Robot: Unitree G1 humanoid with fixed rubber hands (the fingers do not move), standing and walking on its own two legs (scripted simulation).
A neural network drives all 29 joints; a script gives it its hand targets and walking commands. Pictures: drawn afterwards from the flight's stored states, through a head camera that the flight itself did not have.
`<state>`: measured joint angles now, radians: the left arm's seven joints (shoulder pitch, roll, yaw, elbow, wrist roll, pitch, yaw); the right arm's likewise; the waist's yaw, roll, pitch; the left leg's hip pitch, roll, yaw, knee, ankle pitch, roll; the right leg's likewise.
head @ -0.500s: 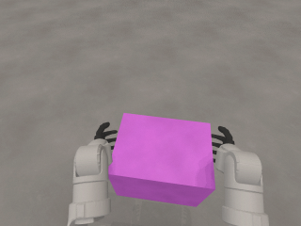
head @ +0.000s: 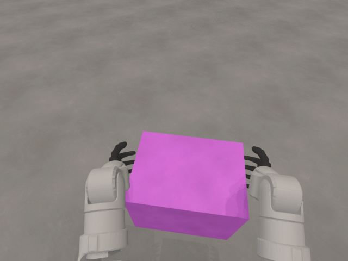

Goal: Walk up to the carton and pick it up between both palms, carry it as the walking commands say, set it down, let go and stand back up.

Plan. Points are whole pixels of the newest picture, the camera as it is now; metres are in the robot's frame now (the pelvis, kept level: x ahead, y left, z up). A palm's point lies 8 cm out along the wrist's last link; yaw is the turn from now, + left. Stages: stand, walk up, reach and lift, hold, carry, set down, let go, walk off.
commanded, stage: carry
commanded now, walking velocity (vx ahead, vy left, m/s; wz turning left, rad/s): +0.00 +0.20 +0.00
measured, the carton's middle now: (186, 187) +0.31 +0.00 +0.00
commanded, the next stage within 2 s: none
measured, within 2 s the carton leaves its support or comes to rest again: neither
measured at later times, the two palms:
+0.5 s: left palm (113, 173) +0.30 +0.16 +0.06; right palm (254, 178) +0.29 -0.15 +0.07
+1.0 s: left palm (117, 168) +0.31 +0.16 +0.07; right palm (258, 177) +0.29 -0.16 +0.07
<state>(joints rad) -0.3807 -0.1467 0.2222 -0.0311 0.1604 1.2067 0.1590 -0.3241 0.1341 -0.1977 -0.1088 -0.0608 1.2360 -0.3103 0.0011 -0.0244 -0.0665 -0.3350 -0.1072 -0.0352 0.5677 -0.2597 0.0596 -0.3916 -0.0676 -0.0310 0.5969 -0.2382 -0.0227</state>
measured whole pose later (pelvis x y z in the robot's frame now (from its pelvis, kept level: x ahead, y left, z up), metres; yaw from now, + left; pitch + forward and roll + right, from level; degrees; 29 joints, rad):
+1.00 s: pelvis +0.01 +0.00 +0.00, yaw -1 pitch +4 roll +0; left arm -0.38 -0.14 0.22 -0.06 0.16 1.21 0.16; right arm -0.32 0.15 -0.20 -0.13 -0.07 1.22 -0.31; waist 0.00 -0.01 -0.06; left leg -0.37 -0.10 -0.02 0.59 -0.27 0.08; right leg -0.39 -0.07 -0.04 0.61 -0.28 0.03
